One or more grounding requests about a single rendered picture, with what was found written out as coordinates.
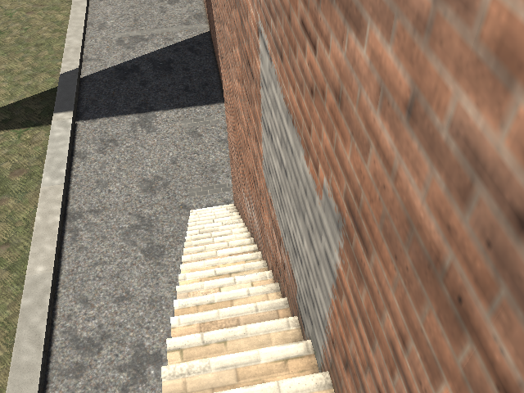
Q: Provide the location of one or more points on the stairs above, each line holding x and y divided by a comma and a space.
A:
232, 332

